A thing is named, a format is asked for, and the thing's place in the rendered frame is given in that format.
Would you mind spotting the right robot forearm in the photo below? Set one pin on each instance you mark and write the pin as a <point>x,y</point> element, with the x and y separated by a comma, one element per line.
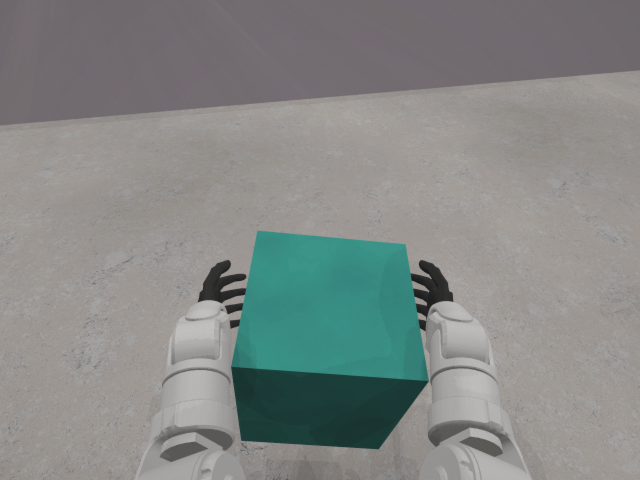
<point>466,404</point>

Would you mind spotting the left robot upper arm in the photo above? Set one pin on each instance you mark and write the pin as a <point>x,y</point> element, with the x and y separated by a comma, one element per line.
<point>210,464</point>

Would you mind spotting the robot right hand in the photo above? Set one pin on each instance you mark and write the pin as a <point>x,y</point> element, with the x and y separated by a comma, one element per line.
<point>437,286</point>

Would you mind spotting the right robot upper arm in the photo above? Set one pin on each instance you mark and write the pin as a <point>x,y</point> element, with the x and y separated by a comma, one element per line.
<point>457,461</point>

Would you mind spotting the carton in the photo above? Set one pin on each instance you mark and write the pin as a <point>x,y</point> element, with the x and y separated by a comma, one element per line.
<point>329,349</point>

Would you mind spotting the robot left hand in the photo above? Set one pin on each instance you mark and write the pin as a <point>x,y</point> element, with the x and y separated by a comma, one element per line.
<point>213,284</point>

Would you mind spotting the left robot forearm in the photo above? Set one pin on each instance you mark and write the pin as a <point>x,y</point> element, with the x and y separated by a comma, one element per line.
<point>195,412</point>

